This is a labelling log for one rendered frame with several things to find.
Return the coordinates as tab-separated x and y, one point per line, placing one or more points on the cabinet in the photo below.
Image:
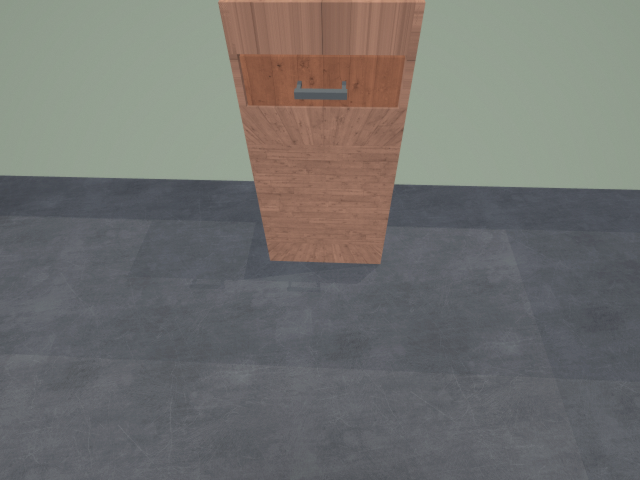
324	176

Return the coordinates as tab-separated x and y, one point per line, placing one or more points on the handle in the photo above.
320	94

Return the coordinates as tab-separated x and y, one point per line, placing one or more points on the drawer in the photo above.
371	80

